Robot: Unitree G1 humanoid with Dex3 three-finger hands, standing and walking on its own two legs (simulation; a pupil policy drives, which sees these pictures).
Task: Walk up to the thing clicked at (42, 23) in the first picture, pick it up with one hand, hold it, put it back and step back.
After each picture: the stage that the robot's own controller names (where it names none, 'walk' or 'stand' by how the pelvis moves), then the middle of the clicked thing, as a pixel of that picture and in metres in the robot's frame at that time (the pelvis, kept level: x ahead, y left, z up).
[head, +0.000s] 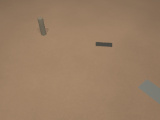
stand; (42, 26) +1.74 +0.52 -0.65
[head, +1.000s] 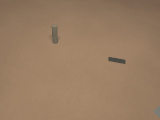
walk; (54, 34) +1.65 +0.26 -0.62
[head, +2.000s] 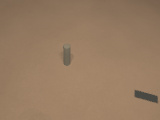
walk; (66, 55) +1.10 +0.14 -0.63
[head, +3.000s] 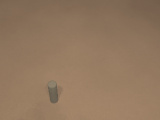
walk; (53, 92) +0.70 +0.20 -0.64
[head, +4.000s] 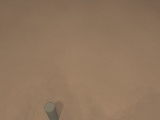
stand; (52, 113) +0.48 +0.22 -0.63
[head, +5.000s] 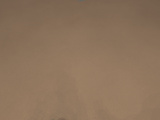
stand; out of the picture +0.42 +0.23 -0.65
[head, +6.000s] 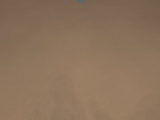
stand; out of the picture +0.41 +0.21 -0.66
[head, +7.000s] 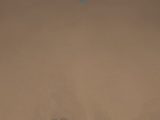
stand; out of the picture +0.44 +0.22 -0.66
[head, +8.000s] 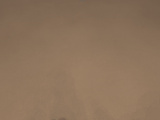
stand; out of the picture +0.42 +0.22 -0.66
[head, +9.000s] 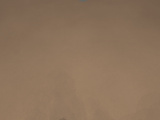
stand; out of the picture +0.42 +0.21 -0.66
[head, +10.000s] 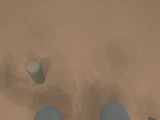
go down; (36, 73) +0.48 +0.21 -0.41
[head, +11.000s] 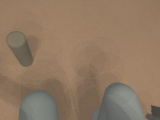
go down; (22, 51) +0.52 +0.23 -0.27
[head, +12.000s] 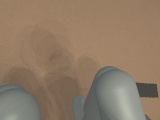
close in; out of the picture +0.51 +0.27 -0.18
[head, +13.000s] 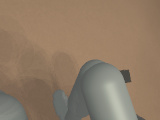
close; out of the picture +0.50 +0.30 -0.17
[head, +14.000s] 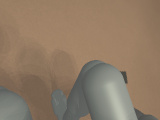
lift; out of the picture +0.46 +0.28 -0.17
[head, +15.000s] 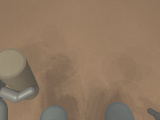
lift; (21, 79) +0.34 +0.20 +0.00
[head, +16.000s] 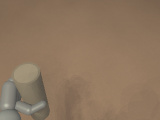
hold; (34, 96) +0.31 +0.17 +0.01
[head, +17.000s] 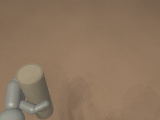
hold; (38, 95) +0.31 +0.16 +0.02
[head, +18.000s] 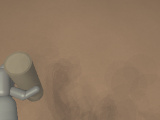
crouch; (28, 81) +0.37 +0.18 -0.03
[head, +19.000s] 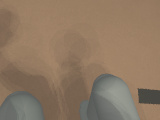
lower; out of the picture +0.52 +0.25 -0.05
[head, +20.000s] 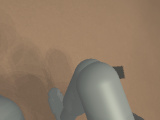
lower; out of the picture +0.48 +0.28 -0.17
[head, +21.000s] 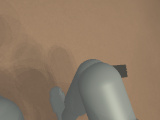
lower; out of the picture +0.49 +0.29 -0.18
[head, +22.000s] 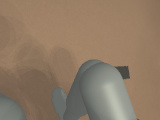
lower; out of the picture +0.48 +0.28 -0.18
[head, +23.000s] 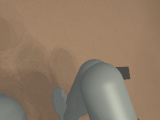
lower; out of the picture +0.47 +0.29 -0.18
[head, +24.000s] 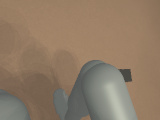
open; out of the picture +0.48 +0.27 -0.17
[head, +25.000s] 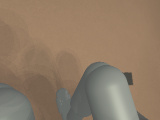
stand; out of the picture +0.47 +0.27 -0.18
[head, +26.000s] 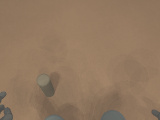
walk; (46, 86) +0.47 +0.19 -0.46
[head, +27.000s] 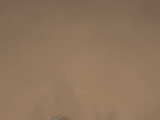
stand; out of the picture +0.42 +0.18 -0.60
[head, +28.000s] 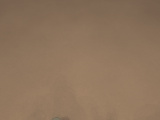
stand; out of the picture +0.43 +0.18 -0.60
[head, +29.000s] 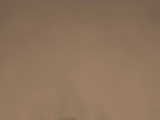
stand; out of the picture +0.44 +0.17 -0.65
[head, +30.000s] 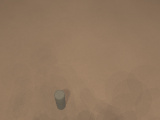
walk; (60, 100) +0.49 +0.12 -0.64
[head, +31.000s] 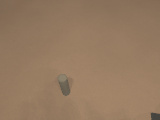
walk; (64, 85) +0.65 +0.18 -0.62
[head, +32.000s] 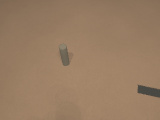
walk; (64, 55) +0.96 +0.21 -0.63
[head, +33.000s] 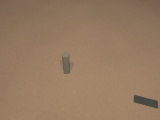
stand; (66, 63) +1.04 +0.17 -0.65
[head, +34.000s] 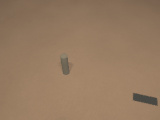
stand; (65, 64) +1.05 +0.19 -0.66
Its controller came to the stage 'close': yes
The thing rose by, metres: 0.68
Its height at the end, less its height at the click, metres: +0.00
